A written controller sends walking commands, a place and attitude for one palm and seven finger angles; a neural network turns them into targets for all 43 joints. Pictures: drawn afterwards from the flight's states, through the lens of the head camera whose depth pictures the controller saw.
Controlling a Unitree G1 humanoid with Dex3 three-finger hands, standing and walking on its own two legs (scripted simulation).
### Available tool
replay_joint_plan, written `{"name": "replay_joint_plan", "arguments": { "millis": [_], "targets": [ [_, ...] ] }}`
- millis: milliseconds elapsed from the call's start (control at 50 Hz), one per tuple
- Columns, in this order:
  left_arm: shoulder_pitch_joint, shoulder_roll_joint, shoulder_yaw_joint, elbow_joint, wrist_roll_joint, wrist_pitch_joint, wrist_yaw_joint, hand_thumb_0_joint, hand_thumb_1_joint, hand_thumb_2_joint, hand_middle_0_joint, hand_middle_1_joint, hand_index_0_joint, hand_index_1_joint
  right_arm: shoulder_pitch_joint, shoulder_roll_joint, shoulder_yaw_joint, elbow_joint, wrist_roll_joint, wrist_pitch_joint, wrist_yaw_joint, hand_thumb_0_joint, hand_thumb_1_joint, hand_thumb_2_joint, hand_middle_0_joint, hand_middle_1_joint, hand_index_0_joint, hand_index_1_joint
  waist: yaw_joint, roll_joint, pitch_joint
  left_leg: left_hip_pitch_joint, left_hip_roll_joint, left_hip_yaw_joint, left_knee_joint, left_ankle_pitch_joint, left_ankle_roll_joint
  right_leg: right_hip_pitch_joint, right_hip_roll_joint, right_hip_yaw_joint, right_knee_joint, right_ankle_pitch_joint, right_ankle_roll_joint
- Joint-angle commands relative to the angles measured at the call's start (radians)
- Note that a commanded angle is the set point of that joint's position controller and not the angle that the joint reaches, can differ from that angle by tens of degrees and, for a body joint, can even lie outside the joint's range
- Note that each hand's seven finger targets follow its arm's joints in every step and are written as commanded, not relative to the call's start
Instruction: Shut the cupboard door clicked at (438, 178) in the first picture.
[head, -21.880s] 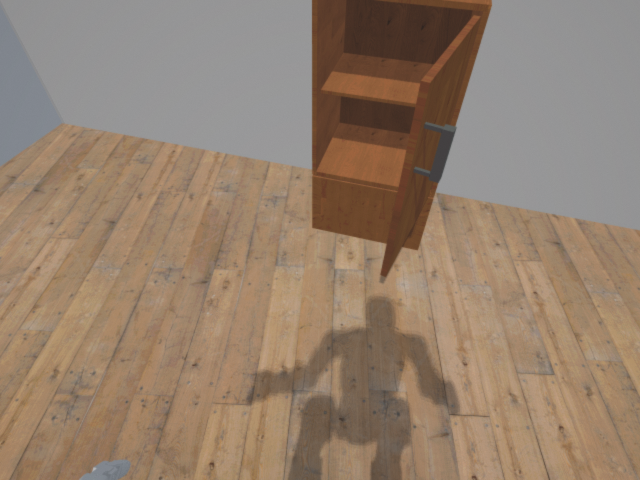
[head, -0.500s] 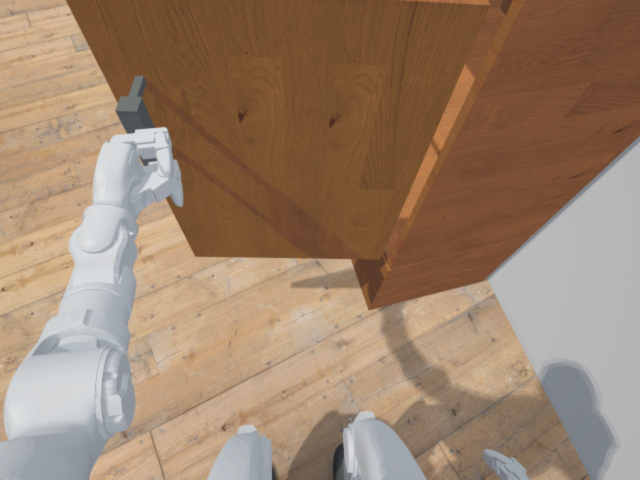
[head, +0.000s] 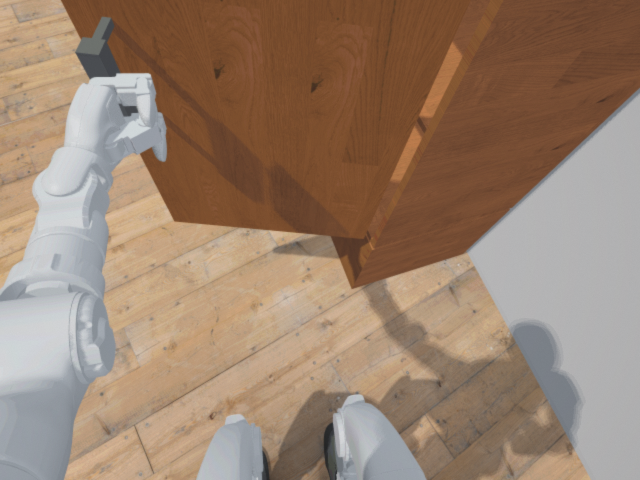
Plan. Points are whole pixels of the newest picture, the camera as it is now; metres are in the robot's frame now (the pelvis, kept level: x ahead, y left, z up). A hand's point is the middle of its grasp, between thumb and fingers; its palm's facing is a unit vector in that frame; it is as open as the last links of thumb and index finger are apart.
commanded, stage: push the door shut along its arc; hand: left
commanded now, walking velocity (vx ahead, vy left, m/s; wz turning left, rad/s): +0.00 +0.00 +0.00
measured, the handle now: (119, 81) +0.60 +0.20 +0.07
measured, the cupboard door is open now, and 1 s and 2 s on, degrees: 67 58 58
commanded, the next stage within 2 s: pull the fist back off the door in 0.70 s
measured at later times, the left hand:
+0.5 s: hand (196, 89) +0.57 +0.10 +0.09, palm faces -0.34 -0.94 -0.01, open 3.1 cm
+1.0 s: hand (200, 73) +0.62 +0.10 +0.07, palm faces +0.08 -1.00 +0.02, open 2.9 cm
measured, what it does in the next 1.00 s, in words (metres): stands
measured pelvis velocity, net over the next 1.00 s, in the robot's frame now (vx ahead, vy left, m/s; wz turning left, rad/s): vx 0.00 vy -0.01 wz -0.03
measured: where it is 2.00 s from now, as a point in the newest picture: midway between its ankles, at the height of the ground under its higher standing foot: outside the picture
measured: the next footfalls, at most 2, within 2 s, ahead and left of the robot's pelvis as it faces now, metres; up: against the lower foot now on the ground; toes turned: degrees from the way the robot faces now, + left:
none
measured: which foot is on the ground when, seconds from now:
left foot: down 0.00-1.00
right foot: down 0.00-1.00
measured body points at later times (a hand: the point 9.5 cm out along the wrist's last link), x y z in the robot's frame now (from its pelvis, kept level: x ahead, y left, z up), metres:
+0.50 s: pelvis +0.00 +0.00 -0.02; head +0.17 +0.03 +0.40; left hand +0.58 +0.15 +0.09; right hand -0.03 -0.26 -0.11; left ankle +0.01 +0.10 -0.65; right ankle +0.05 -0.12 -0.65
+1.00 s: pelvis +0.00 -0.01 -0.02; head +0.19 +0.01 +0.39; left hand +0.61 +0.15 +0.07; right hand -0.06 -0.24 -0.12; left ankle +0.01 +0.10 -0.65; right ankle +0.05 -0.12 -0.65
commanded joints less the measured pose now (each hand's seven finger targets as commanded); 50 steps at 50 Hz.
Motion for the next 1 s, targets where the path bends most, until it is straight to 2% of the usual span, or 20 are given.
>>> {"name": "replay_joint_plan", "arguments": {
  "millis": [0,80,120,140,180,240,340,360,480,580,660,680,780,800,820,840,860,900,940,980],
  "targets": [
    [-0.589,0.15,-0.006,-0.218,-0.016,-0.059,-0.017,0.0,0.9,0.9,-1.3,-1.5,-1.3,-1.5,0.174,-0.185,-0.065,-0.044,0.003,-0.022,-0.013,0.0,-0.9,-0.9,0.2,0.3,0.2,0.3,-0.074,0.138,-0.49,0.414,0.002,-0.097,-0.128,0.367,-0.001,0.135,0.024,0.033,-0.11,0.193,-0.021],
    [-0.622,0.213,0.028,-0.187,0.006,-0.046,-0.016,0.0,0.9,0.9,-1.3,-1.5,-1.3,-1.5,0.185,-0.192,-0.062,-0.044,-0.001,-0.022,-0.013,0.0,-0.9,-0.9,0.2,0.3,0.2,0.3,-0.079,0.122,-0.494,0.372,0.005,-0.094,-0.118,0.337,0.002,0.143,0.025,0.038,-0.109,0.174,-0.019],
    [-0.652,0.225,0.032,-0.212,0.008,-0.053,-0.022,0.0,0.9,0.9,-1.3,-1.5,-1.3,-1.5,0.191,-0.193,-0.062,-0.044,-0.005,-0.024,-0.013,0.0,-0.9,-0.9,0.2,0.3,0.2,0.3,-0.073,0.181,-0.545,0.427,0.006,-0.103,-0.112,0.391,-0.005,0.124,0.025,0.033,-0.095,0.197,-0.024],
    [-0.633,0.215,0.027,-0.178,0.008,-0.044,-0.027,0.0,0.9,0.9,-1.3,-1.5,-1.3,-1.5,0.188,-0.191,-0.06,-0.045,-0.005,-0.024,-0.011,0.0,-0.9,-0.9,0.2,0.3,0.2,0.3,-0.074,0.17,-0.528,0.415,0.006,-0.101,-0.107,0.386,-0.005,0.119,0.027,0.032,-0.096,0.194,-0.023],
    [-0.64,0.22,0.026,-0.133,0.015,-0.027,-0.029,0.0,0.9,0.9,-1.3,-1.5,-1.3,-1.5,0.196,-0.194,-0.057,-0.044,-0.005,-0.021,-0.011,0.0,-0.9,-0.9,0.2,0.3,0.2,0.3,-0.091,0.128,-0.485,0.366,0.008,-0.099,-0.101,0.361,0.0,0.113,0.029,0.032,-0.097,0.182,-0.02],
    [-0.703,0.21,0.002,-0.156,0.025,-0.028,-0.034,0.0,0.9,0.9,-1.3,-1.5,-1.3,-1.5,0.2,-0.195,-0.057,-0.043,-0.007,-0.024,-0.012,0.0,-0.9,-0.9,0.2,0.3,0.2,0.3,-0.097,0.176,-0.509,0.402,0.01,-0.11,-0.097,0.372,-0.005,0.079,0.031,0.028,-0.087,0.176,-0.023],
    [-0.783,0.229,-0.001,-0.121,0.034,-0.004,-0.043,0.0,0.9,0.9,-1.3,-1.5,-1.3,-1.5,0.221,-0.203,-0.055,-0.024,-0.01,-0.026,-0.019,0.0,-0.9,-0.9,0.2,0.3,0.2,0.3,-0.128,0.172,-0.522,0.396,0.015,-0.123,-0.072,0.376,-0.003,0.035,0.034,0.02,-0.072,0.172,-0.023],
    [-0.81,0.197,-0.03,-0.12,0.035,0.005,-0.046,0.0,0.9,0.9,-1.3,-1.5,-1.3,-1.5,0.221,-0.2,-0.054,-0.021,-0.011,-0.029,-0.019,0.0,-0.9,-0.9,0.2,0.3,0.2,0.3,-0.142,0.191,-0.519,0.401,0.015,-0.123,-0.065,0.382,-0.001,0.015,0.034,0.021,-0.072,0.174,-0.022],
    [-0.851,0.32,0.042,-0.065,0.063,0.045,-0.038,0.0,0.9,0.9,-1.3,-1.5,-1.3,-1.5,0.245,-0.203,-0.041,-0.025,-0.019,-0.035,-0.023,0.0,-0.9,-0.9,0.2,0.3,0.2,0.3,-0.139,0.194,-0.543,0.305,0.008,-0.105,-0.03,0.38,0.006,0.054,0.037,0.022,-0.045,0.193,-0.025],
    [-0.83,0.363,0.054,-0.037,0.107,0.063,-0.032,0.0,0.9,0.9,-1.3,-1.5,-1.3,-1.5,0.264,-0.2,-0.036,-0.038,-0.027,-0.025,-0.021,0.0,-0.9,-0.9,0.2,0.3,0.2,0.3,-0.141,0.202,-0.565,0.274,0.009,-0.094,-0.003,0.43,0.006,0.071,0.038,0.02,-0.022,0.253,-0.02],
    [-0.887,0.366,0.04,-0.068,0.113,0.083,-0.051,0.0,0.9,0.9,-1.3,-1.5,-1.3,-1.5,0.276,-0.201,-0.042,-0.037,-0.027,-0.022,-0.024,0.0,-0.9,-0.9,0.2,0.3,0.2,0.3,-0.159,0.196,-0.606,0.261,0.009,-0.089,0.011,0.427,0.013,0.091,0.041,0.026,-0.021,0.279,-0.016],
    [-0.895,0.334,0.019,-0.057,0.108,0.096,-0.06,0.0,0.9,0.9,-1.3,-1.5,-1.3,-1.5,0.277,-0.199,-0.044,-0.032,-0.027,-0.025,-0.024,0.0,-0.9,-0.9,0.2,0.3,0.2,0.3,-0.169,0.188,-0.605,0.253,0.007,-0.083,0.014,0.418,0.015,0.098,0.043,0.03,-0.029,0.287,-0.015],
    [-0.979,0.326,-0.003,-0.054,0.097,0.123,-0.092,0.0,0.9,0.9,-1.3,-1.5,-1.3,-1.5,0.291,-0.201,-0.042,-0.004,-0.027,-0.037,-0.03,0.0,-0.9,-0.9,0.2,0.3,0.2,0.3,-0.194,0.226,-0.592,0.279,0.012,-0.093,0.02,0.406,0.016,0.048,0.047,0.021,-0.035,0.257,-0.017],
    [-0.932,0.367,0.228,-0.066,0.017,0.134,0.1,0.0,0.9,0.9,-1.3,-1.5,-1.3,-1.5,0.342,-0.181,-0.024,-0.043,-0.045,-0.046,-0.014,0.0,-0.9,-0.9,0.2,0.3,0.2,0.3,-0.129,0.271,-0.603,0.261,0.023,-0.108,-0.003,0.427,0.008,0.073,0.04,0.023,-0.04,0.267,-0.022],
    [-0.868,0.295,0.162,-0.05,0.038,0.14,0.185,0.0,0.9,0.9,-1.3,-1.5,-1.3,-1.5,0.331,-0.176,-0.022,-0.053,-0.051,-0.047,0.007,0.0,-0.9,-0.9,0.2,0.3,0.2,0.3,-0.129,0.254,-0.637,0.262,0.026,-0.11,-0.018,0.425,-0.003,0.085,0.035,0.021,-0.035,0.255,-0.012],
    [-0.818,0.235,0.137,-0.03,0.043,0.143,0.233,0.0,0.9,0.9,-1.3,-1.5,-1.3,-1.5,0.321,-0.171,-0.027,-0.052,-0.053,-0.043,0.018,0.0,-0.9,-0.9,0.2,0.3,0.2,0.3,-0.126,0.238,-0.603,0.256,0.029,-0.11,-0.022,0.426,-0.008,0.072,0.029,0.013,-0.033,0.249,-0.012],
    [-0.808,0.222,0.168,-0.047,0.039,0.136,0.287,0.0,0.9,0.9,-1.3,-1.5,-1.3,-1.5,0.332,-0.173,-0.034,-0.052,-0.067,-0.04,0.029,0.0,-0.9,-0.9,0.2,0.3,0.2,0.3,-0.133,0.173,-0.6,0.242,0.031,-0.106,-0.018,0.425,-0.005,0.085,0.03,0.014,-0.037,0.258,-0.003],
    [-0.795,0.215,0.19,-0.138,0.086,0.074,0.417,0.0,0.9,0.9,-1.3,-1.5,-1.3,-1.5,0.342,-0.164,-0.041,-0.065,-0.087,-0.038,0.055,0.0,-0.9,-0.9,0.2,0.3,0.2,0.3,-0.107,0.189,-0.633,0.251,0.022,-0.097,-0.016,0.451,-0.007,0.113,0.032,0.021,-0.031,0.292,-0.003],
    [-0.814,0.178,0.096,-0.208,0.185,0.002,0.475,0.0,0.9,0.9,-1.3,-1.5,-1.3,-1.5,0.343,-0.159,-0.052,-0.051,-0.098,-0.032,0.083,0.0,-0.9,-0.9,0.2,0.3,0.2,0.3,-0.114,0.253,-0.659,0.311,0.025,-0.093,-0.016,0.472,-0.013,0.092,0.027,0.024,-0.031,0.296,-0.004],
    [-0.806,0.153,0.044,-0.238,0.234,-0.045,0.475,0.0,0.9,0.9,-1.3,-1.5,-1.3,-1.5,0.351,-0.163,-0.068,-0.036,-0.098,-0.021,0.098,0.0,-0.9,-0.9,0.2,0.3,0.2,0.3,-0.12,0.257,-0.669,0.359,0.023,-0.09,-0.028,0.487,-0.015,0.114,0.03,0.029,-0.046,0.314,-0.006]
  ]
}}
